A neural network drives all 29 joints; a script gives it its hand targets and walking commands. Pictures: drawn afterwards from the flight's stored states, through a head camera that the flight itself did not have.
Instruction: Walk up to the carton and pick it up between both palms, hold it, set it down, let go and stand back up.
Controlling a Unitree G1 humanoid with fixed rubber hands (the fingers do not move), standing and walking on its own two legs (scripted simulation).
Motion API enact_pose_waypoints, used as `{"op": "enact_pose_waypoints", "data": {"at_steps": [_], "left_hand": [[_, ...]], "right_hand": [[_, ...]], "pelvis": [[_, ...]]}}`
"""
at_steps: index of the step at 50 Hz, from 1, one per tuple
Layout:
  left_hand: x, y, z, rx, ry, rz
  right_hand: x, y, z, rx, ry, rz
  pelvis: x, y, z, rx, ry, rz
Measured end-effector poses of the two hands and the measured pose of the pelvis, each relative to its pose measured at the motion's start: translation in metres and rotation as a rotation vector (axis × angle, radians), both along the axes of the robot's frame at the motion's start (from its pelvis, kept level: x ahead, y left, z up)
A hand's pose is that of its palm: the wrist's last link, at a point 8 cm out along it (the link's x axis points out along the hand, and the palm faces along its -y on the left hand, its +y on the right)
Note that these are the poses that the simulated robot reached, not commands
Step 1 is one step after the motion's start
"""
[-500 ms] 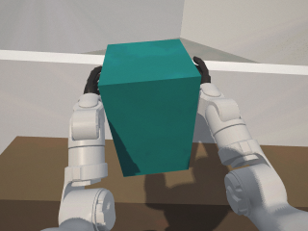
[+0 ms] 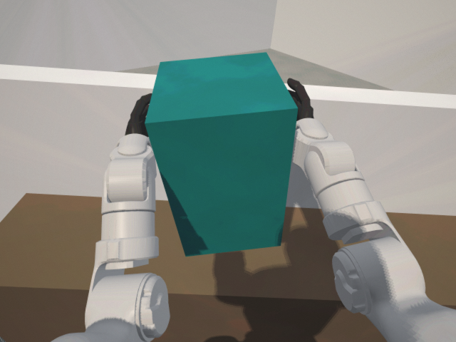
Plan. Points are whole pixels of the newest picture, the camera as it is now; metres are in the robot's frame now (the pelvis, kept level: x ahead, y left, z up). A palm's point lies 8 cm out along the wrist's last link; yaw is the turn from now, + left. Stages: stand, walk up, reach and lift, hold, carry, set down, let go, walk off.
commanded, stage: hold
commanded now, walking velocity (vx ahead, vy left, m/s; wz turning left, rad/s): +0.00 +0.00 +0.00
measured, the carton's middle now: (224, 159) +0.36 +0.00 +0.20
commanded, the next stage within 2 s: none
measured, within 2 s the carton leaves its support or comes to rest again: neither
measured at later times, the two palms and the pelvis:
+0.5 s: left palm (139, 140) +0.37 +0.14 +0.24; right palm (300, 128) +0.37 -0.12 +0.26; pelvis +0.01 +0.00 +0.00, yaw +0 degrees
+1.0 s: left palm (139, 140) +0.37 +0.14 +0.24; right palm (299, 126) +0.37 -0.12 +0.26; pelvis +0.00 +0.00 +0.00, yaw +0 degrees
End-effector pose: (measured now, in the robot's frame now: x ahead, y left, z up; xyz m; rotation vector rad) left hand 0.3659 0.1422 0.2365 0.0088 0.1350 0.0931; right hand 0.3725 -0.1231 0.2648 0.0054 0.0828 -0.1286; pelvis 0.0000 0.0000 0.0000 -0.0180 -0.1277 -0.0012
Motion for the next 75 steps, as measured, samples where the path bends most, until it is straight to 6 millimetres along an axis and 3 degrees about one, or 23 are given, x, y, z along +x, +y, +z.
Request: {"op": "enact_pose_waypoints", "data": {"at_steps": [19,26,34,62,75], "left_hand": [[-0.002,0.0,0.003,0.004,-0.014,-0.004],[0.001,-0.001,-0.001,0.002,0.026,-0.003],[-0.001,0.001,0.006,0.006,-0.019,0.005],[0.005,-0.002,0.0,-0.002,0.016,0.002],[-0.006,0.003,0.004,-0.01,-0.019,0.002]], "right_hand": [[-0.003,-0.001,0.0,0.002,-0.011,-0.005],[0.0,-0.002,-0.007,0.004,0.028,-0.01],[-0.001,0.0,0.002,0.001,-0.016,-0.001],[0.006,-0.002,-0.005,-0.007,0.021,-0.001],[-0.005,0.003,0.001,0.002,-0.008,0.002]], "pelvis": [[0.009,0.003,-0.001,-0.003,-0.024,0.005],[0.007,0.005,0.0,0.003,-0.023,-0.004],[0.006,0.004,0.0,-0.002,-0.015,-0.004],[0.007,0.001,0.0,0.002,-0.005,0.0],[0.01,0.003,-0.001,-0.002,-0.038,0.006]]}}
